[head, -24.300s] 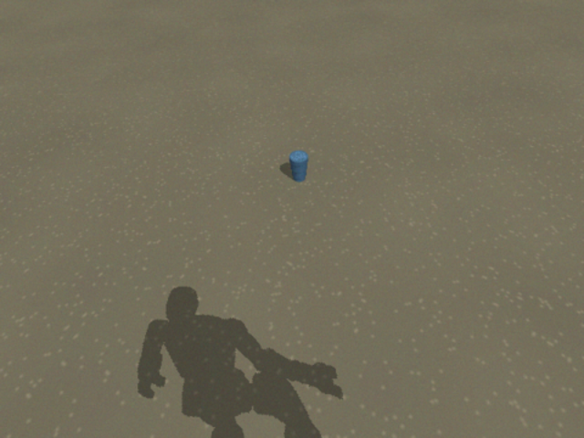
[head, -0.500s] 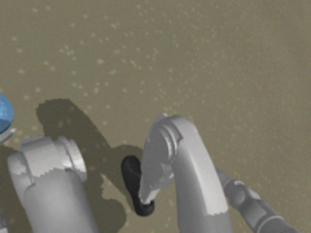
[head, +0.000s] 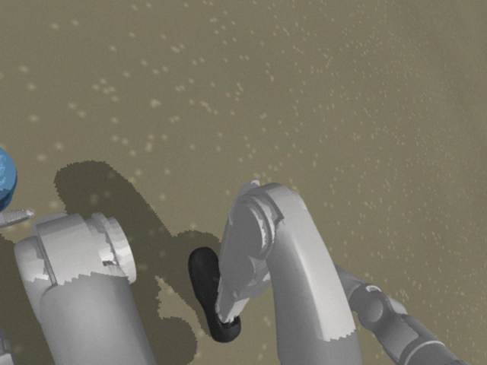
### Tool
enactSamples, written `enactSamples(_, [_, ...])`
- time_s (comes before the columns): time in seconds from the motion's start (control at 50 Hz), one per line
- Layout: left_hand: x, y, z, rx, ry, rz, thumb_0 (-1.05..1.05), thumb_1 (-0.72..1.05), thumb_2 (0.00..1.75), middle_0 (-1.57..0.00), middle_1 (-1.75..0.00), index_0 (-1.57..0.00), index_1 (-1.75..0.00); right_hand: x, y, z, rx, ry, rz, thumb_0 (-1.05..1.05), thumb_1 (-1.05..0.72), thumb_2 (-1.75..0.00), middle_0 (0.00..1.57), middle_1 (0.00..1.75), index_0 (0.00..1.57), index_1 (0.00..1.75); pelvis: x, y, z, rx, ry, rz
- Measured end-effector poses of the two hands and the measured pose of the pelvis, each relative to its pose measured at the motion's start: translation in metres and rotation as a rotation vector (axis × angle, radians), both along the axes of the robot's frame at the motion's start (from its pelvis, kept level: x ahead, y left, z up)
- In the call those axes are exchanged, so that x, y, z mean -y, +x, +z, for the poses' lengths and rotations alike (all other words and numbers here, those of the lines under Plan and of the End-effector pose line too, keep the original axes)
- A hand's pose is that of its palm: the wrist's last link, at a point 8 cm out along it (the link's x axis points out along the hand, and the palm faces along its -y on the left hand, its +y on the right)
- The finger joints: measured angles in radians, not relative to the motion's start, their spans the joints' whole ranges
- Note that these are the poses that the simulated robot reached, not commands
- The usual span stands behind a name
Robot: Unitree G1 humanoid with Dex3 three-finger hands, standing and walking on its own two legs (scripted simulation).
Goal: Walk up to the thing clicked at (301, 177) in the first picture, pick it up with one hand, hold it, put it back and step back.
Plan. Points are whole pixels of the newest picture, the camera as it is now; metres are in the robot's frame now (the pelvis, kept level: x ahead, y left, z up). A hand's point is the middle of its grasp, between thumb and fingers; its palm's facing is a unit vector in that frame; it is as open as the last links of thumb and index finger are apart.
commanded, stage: withdraw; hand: left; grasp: from the side
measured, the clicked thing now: out of the picture +0.40 +0.28 -0.21
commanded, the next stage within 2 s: rise in 0.30 s
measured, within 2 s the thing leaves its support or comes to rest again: neither
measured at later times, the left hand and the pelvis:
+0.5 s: hand out of the picture +0.34 +0.34 -0.10, palm faces +0.25 -0.96 -0.12, open 17.0 cm; pelvis +0.01 +0.00 +0.03, yaw +3 degrees
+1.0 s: hand out of the picture +0.25 +0.34 +0.07, palm faces +0.28 -0.84 -0.46, open 17.1 cm; pelvis +0.03 -0.02 +0.17, yaw +12 degrees
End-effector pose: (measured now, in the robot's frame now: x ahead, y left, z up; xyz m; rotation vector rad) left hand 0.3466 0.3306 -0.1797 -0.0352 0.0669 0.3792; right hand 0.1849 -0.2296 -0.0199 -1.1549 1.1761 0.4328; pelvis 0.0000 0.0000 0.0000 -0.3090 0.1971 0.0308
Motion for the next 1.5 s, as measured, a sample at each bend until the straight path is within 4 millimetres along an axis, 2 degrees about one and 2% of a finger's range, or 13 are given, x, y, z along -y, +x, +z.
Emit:
enactSamples(0.18, [-0.013, 0.007, 0.009, 0.061, 0.048, -0.034, -0.01, -0.44, 0.18, -0.24, -0.16, -0.23, -0.16, 0.001, 0.0, 0.002, 0.008, -0.027, -0.014, 0.0, -0.89, -0.9, 0.21, 0.3, 0.21, 0.3, -0.001, 0.0, 0.0, 0.004, -0.005, 0.0])
enactSamples(0.24, [-0.032, 0.005, 0.026, 0.092, 0.075, -0.007, -0.02, -0.47, 0.14, -0.19, -0.1, -0.17, -0.11, 0.0, 0.0, 0.003, 0.018, -0.019, -0.038, 0.0, -0.89, -0.9, 0.21, 0.3, 0.21, 0.3, -0.001, 0.001, 0.002, -0.007, -0.002, 0.004])
enactSamples(0.32, [-0.055, -0.003, 0.064, 0.129, 0.112, -0.003, -0.02, -0.49, 0.11, -0.16, -0.07, -0.14, -0.08, -0.001, 0.005, 0.004, 0.043, 0.024, -0.078, 0.0, -0.9, -0.9, 0.21, 0.3, 0.21, 0.3, 0.001, 0.004, 0.009, -0.049, 0.01, 0.017])
enactSamples(0.38, [-0.058, -0.013, 0.079, 0.057, 0.109, -0.063, -0.02, -0.47, 0.12, -0.16, -0.08, -0.14, -0.09, -0.001, 0.013, 0.003, 0.078, 0.075, -0.116, 0.01, -0.9, -0.9, 0.21, 0.3, 0.21, 0.3, 0.002, 0.006, 0.016, -0.09, 0.02, 0.028])
enactSamples(0.56, [-0.063, -0.049, 0.096, -0.231, 0.138, -0.103, -0.01, -0.5, 0.1, -0.09, -0.05, -0.08, -0.06, -0.008, 0.039, -0.002, 0.183, 0.221, -0.276, 0.01, -0.9, -0.91, 0.21, 0.3, 0.21, 0.31, 0.006, 0.005, 0.034, -0.173, 0.066, 0.047])
enactSamples(0.74, [-0.118, -0.086, 0.187, -0.417, 0.318, 0.093, -0.02, -0.52, 0.09, -0.07, -0.06, -0.06, -0.06, -0.008, 0.039, -0.007, 0.147, 0.316, -0.449, 0.01, -0.91, -0.91, 0.21, 0.3, 0.21, 0.31, 0.012, 0.013, 0.069, -0.307, 0.115, 0.085])
enactSamples(0.8, [-0.118, -0.098, 0.213, -0.499, 0.339, 0.127, -0.01, -0.52, 0.09, -0.07, -0.06, -0.06, -0.06, -0.005, 0.039, -0.005, 0.139, 0.344, -0.512, 0.01, -0.91, -0.91, 0.21, 0.3, 0.21, 0.31, 0.012, 0.016, 0.083, -0.345, 0.13, 0.093])
enactSamples(0.86, [-0.1, -0.107, 0.232, -0.575, 0.334, 0.116, -0.01, -0.51, 0.09, -0.06, -0.06, -0.06, -0.07, -0.005, 0.041, 0.004, 0.133, 0.372, -0.557, 0.01, -0.9, -0.91, 0.21, 0.3, 0.21, 0.3, 0.012, 0.019, 0.103, -0.371, 0.145, 0.1])
enactSamples(0.94, [-0.064, -0.117, 0.258, -0.648, 0.297, 0.078, -0.01, -0.5, 0.09, -0.06, -0.07, -0.06, -0.07, -0.008, 0.05, 0.034, 0.156, 0.412, -0.599, 0.01, -0.9, -0.91, 0.21, 0.3, 0.21, 0.3, 0.015, 0.023, 0.139, -0.389, 0.163, 0.106])
enactSamples(1.02, [-0.037, -0.128, 0.294, -0.702, 0.251, 0.08, -0.01, -0.48, 0.1, -0.07, -0.07, -0.07, -0.07, -0.01, 0.066, 0.081, 0.215, 0.438, -0.613, 0.01, -0.9, -0.91, 0.21, 0.3, 0.21, 0.3, 0.018, 0.031, 0.182, -0.389, 0.181, 0.118])
enactSamples(1.26, [-0.006, -0.149, 0.408, -0.818, 0.154, 0.165, -0.01, -0.45, 0.11, -0.07, -0.07, -0.07, -0.07, -0.012, 0.116, 0.231, 0.451, 0.492, -0.563, 0.01, -0.9, -0.91, 0.21, 0.3, 0.21, 0.3, 0.015, 0.062, 0.299, -0.294, 0.21, 0.166])
enactSamples(1.38, [0.018, -0.15, 0.457, -0.83, 0.1, 0.153, -0.01, -0.44, 0.11, -0.07, -0.07, -0.06, -0.07, -0.018, 0.119, 0.289, 0.513, 0.515, -0.565, 0.01, -0.9, -0.91, 0.21, 0.3, 0.21, 0.3, 0.01, 0.076, 0.347, -0.219, 0.223, 0.19])
enactSamples(1.5, [0.034, -0.153, 0.507, -0.817, 0.074, 0.141, -0.01, -0.47, 0.09, -0.06, -0.07, -0.06, -0.06, -0.029, 0.115, 0.333, 0.55, 0.538, -0.584, 0.01, -0.9, -0.91, 0.21, 0.3, 0.21, 0.3, 0.002, 0.09, 0.386, -0.141, 0.237, 0.211])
